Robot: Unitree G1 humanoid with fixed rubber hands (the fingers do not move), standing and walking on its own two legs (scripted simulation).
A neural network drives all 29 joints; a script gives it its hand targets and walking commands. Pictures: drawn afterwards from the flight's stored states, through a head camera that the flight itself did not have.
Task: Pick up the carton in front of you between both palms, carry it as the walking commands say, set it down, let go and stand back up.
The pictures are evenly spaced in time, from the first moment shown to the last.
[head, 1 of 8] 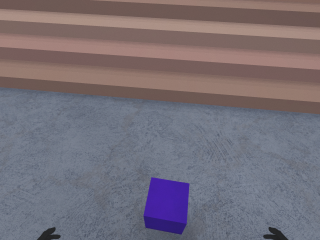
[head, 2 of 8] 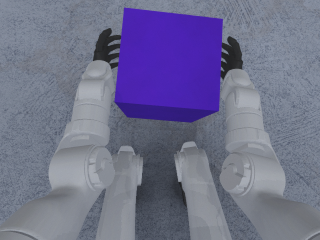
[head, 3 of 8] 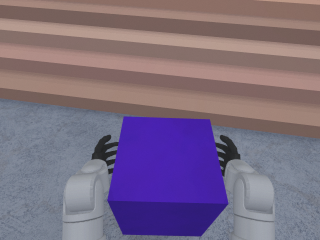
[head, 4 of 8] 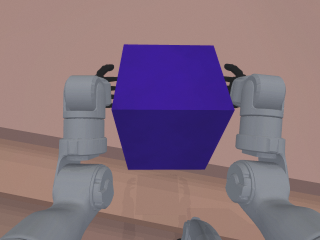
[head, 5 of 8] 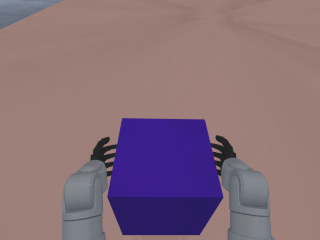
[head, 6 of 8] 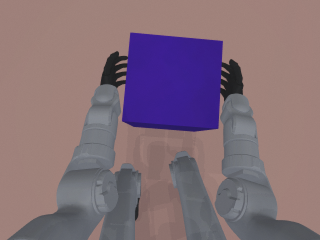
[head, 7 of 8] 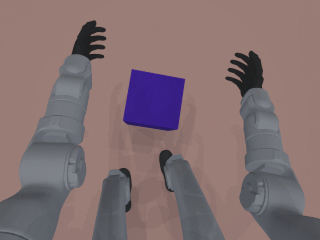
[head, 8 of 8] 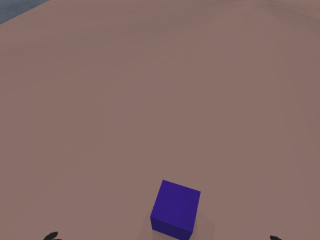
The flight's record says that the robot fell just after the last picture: no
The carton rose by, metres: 1.60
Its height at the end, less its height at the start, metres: +0.83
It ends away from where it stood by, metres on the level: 3.93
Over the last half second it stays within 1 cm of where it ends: yes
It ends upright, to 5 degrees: yes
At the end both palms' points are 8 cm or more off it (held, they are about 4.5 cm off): yes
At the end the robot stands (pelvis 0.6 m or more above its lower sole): yes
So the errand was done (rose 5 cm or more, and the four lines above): yes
